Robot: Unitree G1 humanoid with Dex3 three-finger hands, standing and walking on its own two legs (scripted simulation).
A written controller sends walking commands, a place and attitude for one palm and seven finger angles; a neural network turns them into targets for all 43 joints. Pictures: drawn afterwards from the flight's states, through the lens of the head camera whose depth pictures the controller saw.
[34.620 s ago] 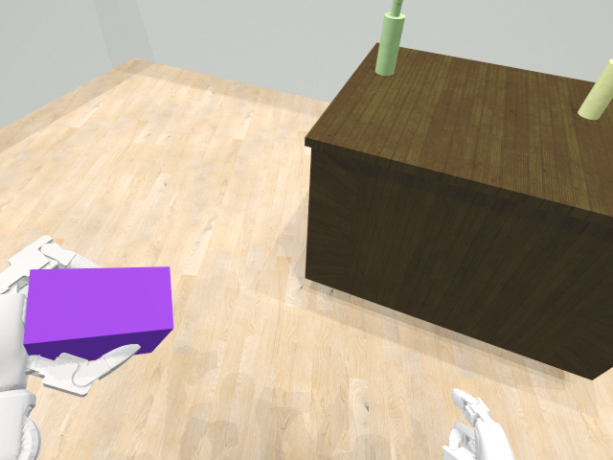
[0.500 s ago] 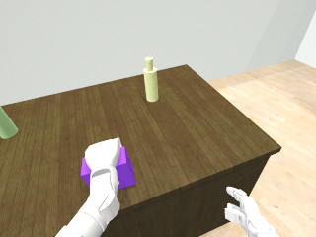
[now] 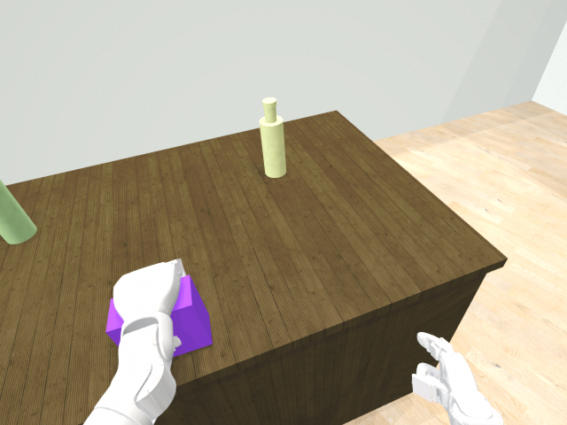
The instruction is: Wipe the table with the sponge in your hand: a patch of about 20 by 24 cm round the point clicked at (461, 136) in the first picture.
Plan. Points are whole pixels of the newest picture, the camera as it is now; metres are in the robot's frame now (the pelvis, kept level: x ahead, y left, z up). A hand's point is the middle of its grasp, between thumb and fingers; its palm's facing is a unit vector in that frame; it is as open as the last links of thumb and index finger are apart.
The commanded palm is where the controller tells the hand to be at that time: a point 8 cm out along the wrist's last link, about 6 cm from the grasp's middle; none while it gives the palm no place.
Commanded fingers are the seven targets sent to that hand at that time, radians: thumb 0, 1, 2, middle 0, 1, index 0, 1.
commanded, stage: wipe forward along the middle lane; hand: left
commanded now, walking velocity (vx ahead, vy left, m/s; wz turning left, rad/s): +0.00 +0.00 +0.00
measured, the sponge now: (167, 328) +0.26 +0.23 -0.01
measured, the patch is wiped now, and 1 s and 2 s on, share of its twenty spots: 0.95 0.95 0.95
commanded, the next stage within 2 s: slide back across to the first lane in 1.58 s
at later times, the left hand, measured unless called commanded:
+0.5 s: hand (158, 291) +0.30 +0.25 +0.03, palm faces -0.06 -0.06 -1.00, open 9.7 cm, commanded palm +0.28 +0.25 +0.06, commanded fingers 0.00 0.10 1.30 -1.20 -1.60 -1.20 -1.60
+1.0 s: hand (153, 265) +0.35 +0.28 +0.03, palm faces -0.10 -0.01 -1.00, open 9.7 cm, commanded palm +0.34 +0.28 +0.06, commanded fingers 0.00 0.10 1.30 -1.20 -1.60 -1.20 -1.60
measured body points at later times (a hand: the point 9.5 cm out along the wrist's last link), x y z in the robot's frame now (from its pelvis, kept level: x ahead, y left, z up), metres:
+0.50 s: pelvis -0.01 +0.00 +0.00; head -0.02 -0.03 +0.45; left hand +0.30 +0.25 +0.08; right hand +0.20 -0.23 -0.11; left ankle +0.01 +0.14 -0.73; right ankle +0.00 -0.07 -0.74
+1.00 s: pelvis -0.02 +0.00 -0.01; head -0.01 -0.02 +0.44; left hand +0.35 +0.28 +0.09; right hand +0.13 -0.25 -0.13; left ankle +0.01 +0.14 -0.73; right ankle +0.00 -0.07 -0.74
